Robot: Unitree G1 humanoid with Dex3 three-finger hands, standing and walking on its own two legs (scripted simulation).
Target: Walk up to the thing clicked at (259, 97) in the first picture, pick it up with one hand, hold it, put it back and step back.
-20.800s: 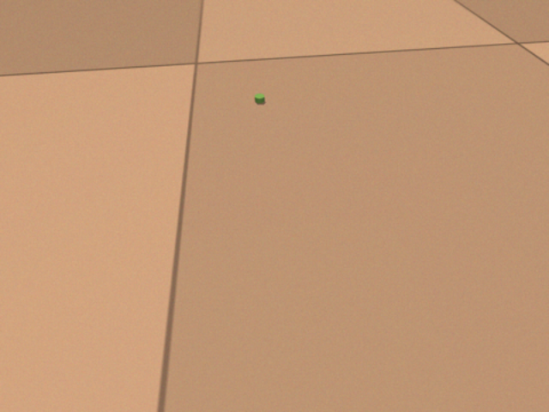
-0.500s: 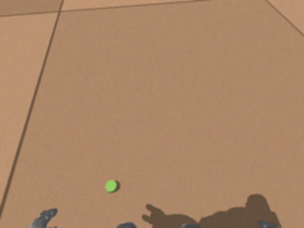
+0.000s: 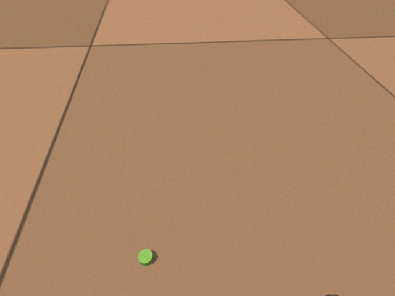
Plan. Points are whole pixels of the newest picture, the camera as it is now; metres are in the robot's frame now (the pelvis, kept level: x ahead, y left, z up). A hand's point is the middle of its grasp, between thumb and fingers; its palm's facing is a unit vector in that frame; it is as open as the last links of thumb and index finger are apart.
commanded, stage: walk up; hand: left
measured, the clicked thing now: (145, 257) +0.44 +0.26 -0.75
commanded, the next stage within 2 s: stand in 0.94 s
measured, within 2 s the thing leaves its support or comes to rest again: neither
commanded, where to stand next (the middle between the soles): +0.07 +0.01 m, yaw +2 degrees
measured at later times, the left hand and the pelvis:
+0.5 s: hand out of the picture +0.08 +0.25 -0.14, palm faces +0.03 -0.94 -0.34, open 7.4 cm; pelvis +0.01 +0.00 +0.02, yaw +1 degrees
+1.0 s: hand out of the picture +0.11 +0.25 -0.14, palm faces +0.01 -0.94 -0.33, open 7.4 cm; pelvis +0.02 -0.01 +0.02, yaw +1 degrees
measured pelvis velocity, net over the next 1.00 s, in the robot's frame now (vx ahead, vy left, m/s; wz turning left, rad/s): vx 0.02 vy -0.01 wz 0.01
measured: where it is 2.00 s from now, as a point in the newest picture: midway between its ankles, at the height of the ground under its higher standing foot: outside the picture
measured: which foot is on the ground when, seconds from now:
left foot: down 0.00-1.00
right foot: down 0.00-1.00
